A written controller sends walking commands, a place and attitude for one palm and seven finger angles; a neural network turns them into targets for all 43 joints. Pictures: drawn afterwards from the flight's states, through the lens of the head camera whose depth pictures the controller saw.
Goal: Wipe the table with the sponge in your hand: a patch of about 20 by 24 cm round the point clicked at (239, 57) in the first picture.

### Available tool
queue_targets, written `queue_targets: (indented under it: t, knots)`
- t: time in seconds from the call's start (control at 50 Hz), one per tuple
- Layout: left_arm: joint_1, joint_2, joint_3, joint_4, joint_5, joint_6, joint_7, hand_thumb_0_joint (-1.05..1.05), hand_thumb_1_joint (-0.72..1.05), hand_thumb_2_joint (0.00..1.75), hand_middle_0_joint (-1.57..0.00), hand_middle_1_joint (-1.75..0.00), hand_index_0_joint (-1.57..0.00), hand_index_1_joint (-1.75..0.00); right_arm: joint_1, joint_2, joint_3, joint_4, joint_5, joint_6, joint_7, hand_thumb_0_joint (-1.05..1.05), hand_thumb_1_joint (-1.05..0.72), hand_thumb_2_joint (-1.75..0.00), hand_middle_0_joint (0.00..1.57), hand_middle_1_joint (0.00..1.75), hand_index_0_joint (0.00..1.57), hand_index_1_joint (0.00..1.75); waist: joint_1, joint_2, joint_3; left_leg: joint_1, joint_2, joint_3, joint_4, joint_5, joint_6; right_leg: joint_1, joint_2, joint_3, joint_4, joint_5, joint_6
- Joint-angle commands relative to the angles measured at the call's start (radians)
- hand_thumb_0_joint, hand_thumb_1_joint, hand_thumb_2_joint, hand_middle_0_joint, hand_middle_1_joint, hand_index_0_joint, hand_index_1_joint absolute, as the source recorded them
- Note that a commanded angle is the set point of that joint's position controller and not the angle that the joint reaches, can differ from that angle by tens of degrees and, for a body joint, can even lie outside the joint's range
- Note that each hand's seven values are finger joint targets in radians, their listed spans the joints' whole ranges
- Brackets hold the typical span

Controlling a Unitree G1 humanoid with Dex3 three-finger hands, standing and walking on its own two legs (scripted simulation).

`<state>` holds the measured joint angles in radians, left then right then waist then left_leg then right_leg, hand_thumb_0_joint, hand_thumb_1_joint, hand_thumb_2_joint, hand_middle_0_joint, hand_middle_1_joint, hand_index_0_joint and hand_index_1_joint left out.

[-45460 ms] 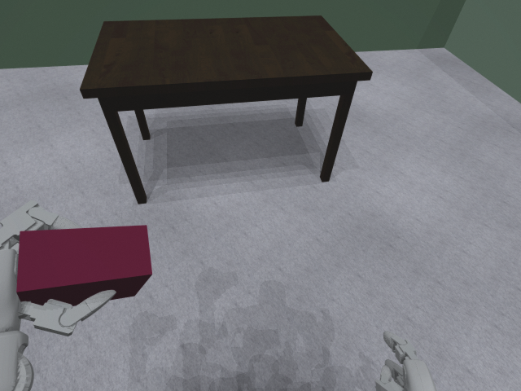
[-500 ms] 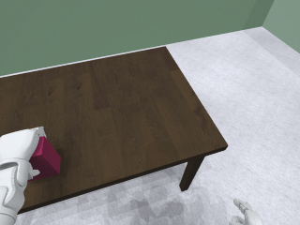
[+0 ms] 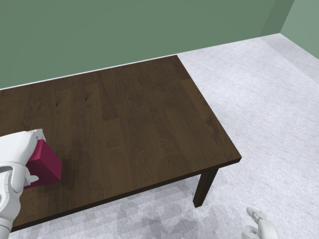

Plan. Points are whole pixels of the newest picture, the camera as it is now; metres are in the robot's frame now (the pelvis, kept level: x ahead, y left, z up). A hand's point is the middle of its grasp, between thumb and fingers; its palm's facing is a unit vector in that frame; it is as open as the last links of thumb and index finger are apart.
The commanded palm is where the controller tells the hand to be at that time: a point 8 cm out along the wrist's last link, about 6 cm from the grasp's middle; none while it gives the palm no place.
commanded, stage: lift the sponge slowly off the table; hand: left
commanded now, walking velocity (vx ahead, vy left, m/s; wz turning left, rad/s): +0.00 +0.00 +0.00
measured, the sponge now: (33, 169) +0.25 +0.38 +0.01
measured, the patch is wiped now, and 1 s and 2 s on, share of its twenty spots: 1.00 1.00 1.00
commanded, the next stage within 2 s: bring the sponge back beside the body in 0.28 s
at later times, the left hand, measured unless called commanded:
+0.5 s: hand (27, 155) +0.26 +0.37 +0.06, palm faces -0.09 -0.03 -1.00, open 9.6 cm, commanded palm +0.23 +0.36 +0.13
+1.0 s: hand (28, 165) +0.23 +0.33 +0.09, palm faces -0.01 -0.06 -1.00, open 9.6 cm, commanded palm +0.20 +0.33 +0.15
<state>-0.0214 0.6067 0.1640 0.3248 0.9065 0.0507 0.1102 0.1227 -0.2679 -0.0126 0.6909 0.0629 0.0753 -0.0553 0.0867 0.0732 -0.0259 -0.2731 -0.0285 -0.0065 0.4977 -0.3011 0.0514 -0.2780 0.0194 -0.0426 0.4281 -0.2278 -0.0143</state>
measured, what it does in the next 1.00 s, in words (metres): stands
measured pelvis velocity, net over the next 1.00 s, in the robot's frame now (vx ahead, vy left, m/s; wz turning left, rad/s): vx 0.01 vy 0.00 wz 0.01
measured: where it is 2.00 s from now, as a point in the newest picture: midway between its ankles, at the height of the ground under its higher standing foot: outside the picture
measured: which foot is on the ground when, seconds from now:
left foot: down 0.00-1.00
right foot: down 0.00-1.00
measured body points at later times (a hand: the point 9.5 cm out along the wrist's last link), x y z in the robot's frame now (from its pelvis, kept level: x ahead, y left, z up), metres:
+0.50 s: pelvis +0.00 +0.01 +0.00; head +0.03 -0.01 +0.45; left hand +0.26 +0.37 +0.12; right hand +0.19 -0.23 -0.11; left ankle -0.03 +0.08 -0.74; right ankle -0.01 -0.12 -0.74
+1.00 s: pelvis +0.01 +0.00 +0.01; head +0.02 -0.02 +0.45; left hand +0.22 +0.33 +0.14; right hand +0.24 -0.20 -0.09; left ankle -0.03 +0.08 -0.74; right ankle -0.01 -0.12 -0.74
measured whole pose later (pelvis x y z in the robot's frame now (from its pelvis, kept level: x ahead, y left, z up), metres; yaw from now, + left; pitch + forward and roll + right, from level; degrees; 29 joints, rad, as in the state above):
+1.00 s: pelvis +0.01 +0.00 +0.01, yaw +1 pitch +0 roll -1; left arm 0.15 0.56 0.08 -0.05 0.86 0.19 0.03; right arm 0.05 -0.26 0.02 0.65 0.06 0.07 -0.03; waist 0.13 0.10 0.00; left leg -0.13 -0.04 -0.02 0.40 -0.27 0.06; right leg -0.13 0.01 -0.05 0.34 -0.20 -0.01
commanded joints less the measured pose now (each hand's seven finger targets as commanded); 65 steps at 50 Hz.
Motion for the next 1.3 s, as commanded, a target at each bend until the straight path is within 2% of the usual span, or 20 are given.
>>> queue_targets:
  t: [0.0,0.08,0.12,0.2,0.22,0.28,0.32,0.34,0.42,0.5,0.52,0.68,0.74,0.8,1.02,1.08,1.12,1.18,1.22,1.28]
  knots:
    - [-0.197,0.308,0.122,-0.194,-0.008,0.012,0.016,0.00,0.10,1.30,-1.20,-1.60,-1.20,-1.60,-0.095,-0.142,-0.042,-0.137,-0.002,-0.039,-0.005,0.00,-0.90,-0.90,0.20,0.30,0.20,0.30,-0.004,0.003,-0.226,0.057,0.005,-0.054,-0.054,0.376,0.002,0.167,0.013,0.039,-0.025,0.276,-0.054]
    - [-0.239,0.313,0.115,-0.226,-0.009,-0.005,0.001,0.00,0.10,1.30,-1.20,-1.60,-1.20,-1.60,-0.095,-0.140,-0.041,-0.137,-0.004,-0.048,-0.011,0.00,-0.90,-0.90,0.20,0.30,0.20,0.30,-0.009,0.031,-0.214,0.080,0.008,-0.059,-0.065,0.371,0.003,0.154,0.015,0.034,-0.041,0.237,-0.056]
    - [-0.292,0.351,0.145,-0.256,-0.004,-0.017,-0.002,0.00,0.10,1.30,-1.20,-1.60,-1.20,-1.60,-0.113,-0.138,-0.033,-0.142,-0.002,-0.052,-0.015,0.00,-0.90,-0.90,0.20,0.30,0.20,0.30,-0.001,0.037,-0.233,0.089,0.006,-0.069,-0.075,0.377,0.001,0.166,0.018,0.045,-0.046,0.228,-0.061]
    - [-0.276,0.311,0.110,-0.227,0.006,-0.011,-0.003,0.00,0.10,1.30,-1.20,-1.60,-1.20,-1.60,-0.096,-0.139,-0.039,-0.130,-0.007,-0.050,-0.011,0.00,-0.90,-0.90,0.20,0.30,0.20,0.30,-0.002,0.027,-0.226,0.098,0.009,-0.066,-0.079,0.395,-0.006,0.162,0.015,0.031,-0.051,0.236,-0.059]
    - [-0.275,0.331,0.140,-0.235,-0.005,-0.015,-0.004,0.00,0.10,1.30,-1.20,-1.60,-1.20,-1.60,-0.114,-0.134,-0.033,-0.138,-0.002,-0.053,-0.013,0.00,-0.90,-0.90,0.20,0.30,0.20,0.30,0.005,0.027,-0.234,0.096,0.008,-0.072,-0.083,0.402,-0.006,0.174,0.020,0.043,-0.051,0.236,-0.063]
    - [-0.297,0.335,0.120,-0.174,0.006,0.005,-0.011,0.00,0.10,1.30,-1.20,-1.60,-1.20,-1.60,-0.096,-0.144,-0.034,-0.125,-0.005,-0.037,-0.012,0.00,-0.90,-0.90,0.20,0.30,0.20,0.30,-0.001,0.012,-0.214,0.070,0.007,-0.061,-0.093,0.361,-0.009,0.168,0.017,0.030,-0.058,0.212,-0.060]
    - [-0.316,0.347,0.134,-0.189,0.006,0.001,-0.017,0.00,0.10,1.30,-1.20,-1.60,-1.20,-1.60,-0.115,-0.140,-0.026,-0.139,-0.001,-0.040,-0.012,0.00,-0.90,-0.90,0.20,0.30,0.20,0.30,0.006,0.030,-0.226,0.077,0.005,-0.070,-0.098,0.378,-0.010,0.180,0.020,0.040,-0.057,0.214,-0.065]
    - [-0.317,0.321,0.100,-0.187,0.008,0.000,-0.019,0.00,0.10,1.30,-1.20,-1.60,-1.20,-1.60,-0.102,-0.141,-0.030,-0.137,-0.005,-0.040,-0.012,0.00,-0.90,-0.90,0.20,0.30,0.20,0.30,-0.002,0.054,-0.233,0.087,0.006,-0.062,-0.090,0.388,-0.008,0.175,0.018,0.031,-0.055,0.224,-0.064]
    - [-0.241,0.349,0.154,-0.264,-0.002,-0.017,-0.016,0.00,0.10,1.30,-1.20,-1.60,-1.20,-1.60,-0.125,-0.134,-0.029,-0.158,-0.006,-0.041,-0.005,0.00,-0.90,-0.90,0.20,0.30,0.20,0.30,0.023,0.061,-0.292,0.112,0.007,-0.073,-0.086,0.456,-0.009,0.229,0.015,0.049,-0.044,0.292,-0.067]
    - [-0.139,0.293,0.128,-0.322,-0.015,0.005,-0.005,0.00,0.10,1.30,-1.20,-1.60,-1.20,-1.60,-0.117,-0.135,-0.040,-0.160,-0.011,-0.040,0.006,0.00,-0.90,-0.90,0.20,0.30,0.20,0.30,0.021,0.035,-0.276,0.130,0.023,-0.075,-0.077,0.513,-0.014,0.218,0.009,0.035,-0.041,0.328,-0.058]
    - [-0.137,0.314,0.163,-0.346,-0.031,0.008,-0.002,0.00,0.10,1.30,-1.20,-1.60,-1.20,-1.60,-0.139,-0.131,-0.033,-0.170,-0.005,-0.044,0.007,0.00,-0.90,-0.90,0.20,0.30,0.20,0.30,0.028,0.033,-0.268,0.121,0.021,-0.084,-0.084,0.518,-0.016,0.228,0.014,0.045,-0.040,0.325,-0.062]
    - [-0.107,0.263,0.101,-0.422,-0.032,0.085,-0.009,0.00,0.10,1.30,-1.20,-1.60,-1.20,-1.60,-0.153,-0.132,-0.029,-0.166,-0.005,-0.039,0.008,0.00,-0.90,-0.90,0.20,0.30,0.20,0.30,0.017,0.019,-0.211,0.126,0.023,-0.081,-0.106,0.451,-0.014,0.223,0.013,0.033,-0.061,0.274,-0.057]
    - [-0.107,0.243,0.075,-0.488,-0.034,0.087,-0.017,0.00,0.10,1.30,-1.20,-1.60,-1.20,-1.60,-0.167,-0.121,-0.021,-0.179,-0.006,-0.052,0.005,0.00,-0.90,-0.90,0.20,0.30,0.20,0.30,0.016,0.064,-0.218,0.157,0.025,-0.088,-0.108,0.461,-0.011,0.233,0.015,0.035,-0.066,0.266,-0.061]
    - [-0.063,0.252,0.088,-0.507,-0.026,0.099,-0.027,0.00,0.10,1.30,-1.20,-1.60,-1.20,-1.60,-0.172,-0.124,-0.020,-0.173,-0.010,-0.046,0.010,0.00,-0.90,-0.90,0.20,0.30,0.20,0.30,0.025,0.025,-0.217,0.161,0.022,-0.091,-0.115,0.484,-0.014,0.256,0.011,0.041,-0.072,0.299,-0.061]
    - [-0.019,0.219,0.068,-0.649,-0.036,0.163,-0.052,0.00,0.10,1.30,-1.20,-1.60,-1.20,-1.60,-0.248,-0.110,0.008,-0.204,-0.008,-0.041,0.023,0.00,-0.90,-0.90,0.20,0.30,0.20,0.30,0.035,0.047,-0.186,0.179,0.023,-0.097,-0.143,0.447,-0.011,0.287,0.021,0.077,-0.094,0.280,-0.071]
    - [0.045,0.196,0.052,-0.622,-0.035,0.182,-0.061,0.00,0.10,1.30,-1.20,-1.60,-1.20,-1.60,-0.225,-0.112,0.004,-0.196,-0.013,-0.034,0.024,0.00,-0.90,-0.90,0.20,0.30,0.20,0.30,0.034,0.002,-0.157,0.170,0.018,-0.084,-0.138,0.439,-0.006,0.288,0.012,0.071,-0.099,0.305,-0.066]
    - [0.014,0.208,0.060,-0.701,-0.038,0.185,-0.065,0.00,0.10,1.30,-1.20,-1.60,-1.20,-1.60,-0.266,-0.108,0.014,-0.212,-0.010,-0.038,0.027,0.00,-0.90,-0.90,0.20,0.30,0.20,0.30,0.036,0.035,-0.170,0.185,0.020,-0.092,-0.145,0.425,-0.004,0.294,0.021,0.094,-0.102,0.288,-0.072]
    - [0.085,0.179,0.040,-0.702,-0.039,0.192,-0.065,0.00,0.10,1.30,-1.20,-1.60,-1.20,-1.60,-0.237,-0.106,0.006,-0.209,-0.015,-0.037,0.028,0.00,-0.90,-0.90,0.20,0.30,0.20,0.30,0.033,0.014,-0.157,0.181,0.018,-0.079,-0.135,0.442,-0.003,0.300,0.011,0.083,-0.100,0.326,-0.066]
    - [0.074,0.209,0.071,-0.761,-0.037,0.197,-0.063,0.00,0.10,1.30,-1.20,-1.60,-1.20,-1.60,-0.277,-0.105,0.015,-0.217,-0.012,-0.042,0.032,0.00,-0.90,-0.90,0.20,0.30,0.20,0.30,0.044,0.037,-0.172,0.190,0.018,-0.093,-0.140,0.440,-0.004,0.310,0.019,0.112,-0.097,0.318,-0.074]
    - [0.126,0.167,0.037,-0.742,-0.039,0.214,-0.060,0.00,0.10,1.30,-1.20,-1.60,-1.20,-1.60,-0.250,-0.105,0.007,-0.213,-0.014,-0.038,0.033,0.00,-0.90,-0.90,0.20,0.30,0.20,0.30,0.040,0.022,-0.140,0.173,0.020,-0.081,-0.142,0.419,-0.004,0.296,0.012,0.091,-0.101,0.299,-0.067]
